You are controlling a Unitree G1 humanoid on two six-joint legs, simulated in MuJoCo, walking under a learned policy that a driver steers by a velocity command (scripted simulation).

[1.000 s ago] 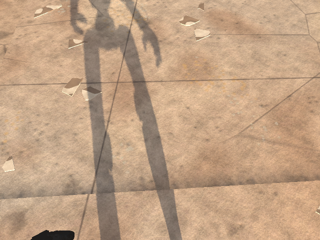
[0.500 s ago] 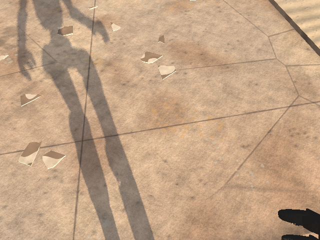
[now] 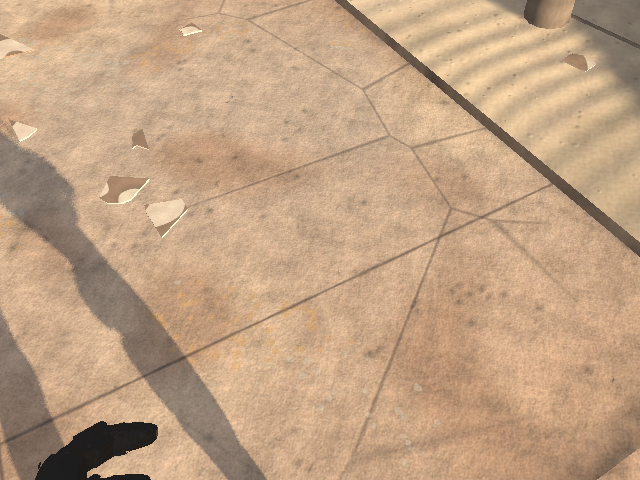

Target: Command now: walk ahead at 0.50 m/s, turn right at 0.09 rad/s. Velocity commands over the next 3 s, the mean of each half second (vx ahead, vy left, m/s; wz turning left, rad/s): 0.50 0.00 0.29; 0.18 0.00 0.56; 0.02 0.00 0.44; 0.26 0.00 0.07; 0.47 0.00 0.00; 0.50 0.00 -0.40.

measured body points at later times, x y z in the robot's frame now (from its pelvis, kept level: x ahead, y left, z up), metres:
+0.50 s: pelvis +0.27 +0.02 -0.01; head +0.30 +0.04 +0.43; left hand +0.23 +0.32 -0.14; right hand +0.52 -0.16 -0.10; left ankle +0.39 +0.15 -0.74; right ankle +0.11 -0.11 -0.72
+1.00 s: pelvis +0.48 +0.08 -0.04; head +0.50 +0.10 +0.41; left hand +0.51 +0.41 -0.12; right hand +0.73 -0.11 -0.14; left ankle +0.38 +0.14 -0.77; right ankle +0.62 +0.02 -0.77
